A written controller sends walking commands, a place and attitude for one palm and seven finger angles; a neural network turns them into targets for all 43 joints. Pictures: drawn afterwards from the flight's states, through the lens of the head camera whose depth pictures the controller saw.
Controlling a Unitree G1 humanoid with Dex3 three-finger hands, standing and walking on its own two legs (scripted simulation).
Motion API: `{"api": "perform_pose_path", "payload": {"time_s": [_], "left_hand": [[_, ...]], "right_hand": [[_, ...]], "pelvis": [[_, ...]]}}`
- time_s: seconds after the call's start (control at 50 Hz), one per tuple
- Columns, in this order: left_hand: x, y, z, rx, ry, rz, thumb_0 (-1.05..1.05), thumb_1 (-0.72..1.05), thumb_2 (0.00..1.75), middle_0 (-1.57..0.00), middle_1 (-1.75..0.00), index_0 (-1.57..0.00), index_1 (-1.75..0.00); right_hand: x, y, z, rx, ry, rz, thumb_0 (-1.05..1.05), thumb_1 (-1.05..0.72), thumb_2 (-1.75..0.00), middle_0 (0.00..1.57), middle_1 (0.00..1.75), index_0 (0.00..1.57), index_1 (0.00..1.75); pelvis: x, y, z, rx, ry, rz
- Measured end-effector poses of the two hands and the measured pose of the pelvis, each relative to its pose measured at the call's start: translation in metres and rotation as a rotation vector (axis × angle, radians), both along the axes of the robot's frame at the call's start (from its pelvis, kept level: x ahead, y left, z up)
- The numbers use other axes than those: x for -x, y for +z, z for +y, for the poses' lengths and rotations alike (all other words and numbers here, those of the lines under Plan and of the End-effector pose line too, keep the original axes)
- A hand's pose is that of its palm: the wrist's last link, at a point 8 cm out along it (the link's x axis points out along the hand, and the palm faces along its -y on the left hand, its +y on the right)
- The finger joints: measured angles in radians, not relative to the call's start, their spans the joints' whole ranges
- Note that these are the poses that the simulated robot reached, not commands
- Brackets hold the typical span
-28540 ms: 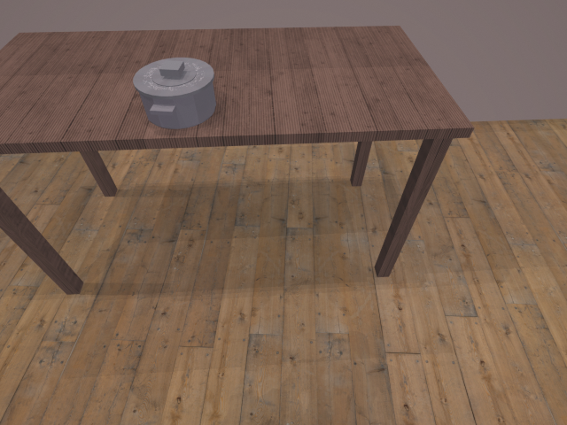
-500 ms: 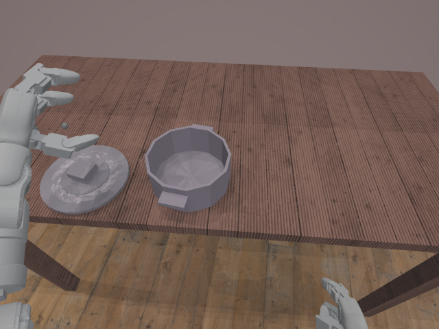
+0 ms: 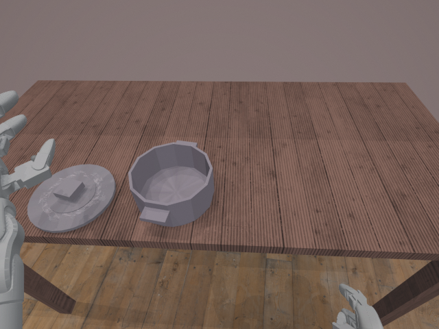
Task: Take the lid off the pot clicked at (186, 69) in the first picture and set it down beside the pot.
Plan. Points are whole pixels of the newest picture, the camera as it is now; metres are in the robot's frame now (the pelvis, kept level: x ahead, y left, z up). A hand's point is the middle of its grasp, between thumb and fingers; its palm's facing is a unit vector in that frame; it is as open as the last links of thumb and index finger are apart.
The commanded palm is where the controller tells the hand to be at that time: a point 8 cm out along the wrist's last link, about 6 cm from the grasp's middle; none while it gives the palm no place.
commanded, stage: draw the hand back to the body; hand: left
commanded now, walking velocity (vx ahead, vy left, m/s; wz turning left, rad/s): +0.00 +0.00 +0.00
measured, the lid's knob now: (69, 189) +0.38 +0.39 +0.01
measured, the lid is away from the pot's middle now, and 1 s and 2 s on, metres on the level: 0.24 0.24 0.24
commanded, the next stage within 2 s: step back with the hand held close in 1.12 s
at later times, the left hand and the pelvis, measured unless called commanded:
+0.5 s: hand (29, 196) +0.23 +0.28 +0.20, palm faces +0.50 -0.83 -0.25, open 7.5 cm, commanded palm +0.17 +0.31 +0.20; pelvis -0.01 +0.00 +0.00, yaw +0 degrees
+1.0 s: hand (22, 239) +0.17 +0.26 +0.19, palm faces +0.43 -0.84 -0.33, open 7.4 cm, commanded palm +0.11 +0.30 +0.20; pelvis -0.02 +0.02 +0.00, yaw +0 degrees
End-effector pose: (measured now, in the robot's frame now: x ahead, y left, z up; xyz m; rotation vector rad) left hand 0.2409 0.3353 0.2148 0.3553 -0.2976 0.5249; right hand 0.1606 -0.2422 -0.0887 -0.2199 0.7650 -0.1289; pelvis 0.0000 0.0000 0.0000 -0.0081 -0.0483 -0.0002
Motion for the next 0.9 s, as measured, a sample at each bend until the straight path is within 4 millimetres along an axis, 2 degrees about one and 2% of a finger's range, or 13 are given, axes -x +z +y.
{"api": "perform_pose_path", "payload": {"time_s": [0.2,0.42,0.66,0.9], "left_hand": [[0.023,-0.001,-0.015,0.000,-0.022,-0.021,0.01,0.62,0.83,-0.25,-0.45,-0.26,-0.46],[0.050,-0.008,-0.019,-0.002,-0.035,-0.008,0.02,0.83,0.89,-0.21,-0.33,-0.22,-0.33],[0.073,-0.012,-0.026,-0.031,-0.078,0.004,0.02,0.88,0.90,-0.21,-0.30,-0.21,-0.30],[0.100,-0.016,-0.033,-0.061,-0.104,0.036,0.02,0.89,0.90,-0.21,-0.30,-0.21,-0.30]], "right_hand": [[-0.015,0.009,0.015,-0.034,0.037,-0.080,0.02,-0.91,-0.90,0.20,0.30,0.20,0.30],[-0.008,0.011,0.025,-0.031,0.056,-0.084,0.02,-0.91,-0.90,0.20,0.30,0.20,0.30],[-0.001,0.013,0.034,-0.021,0.060,-0.090,0.02,-0.91,-0.90,0.20,0.30,0.20,0.30],[-0.004,0.016,0.048,-0.031,0.085,-0.108,0.02,-0.91,-0.90,0.20,0.30,0.20,0.30]], "pelvis": [[0.006,0.000,-0.004,-0.001,-0.003,-0.020],[0.013,0.001,0.000,0.001,-0.002,-0.038],[0.016,0.000,0.010,0.002,-0.005,-0.051],[0.016,0.000,0.017,0.005,-0.002,-0.053]]}}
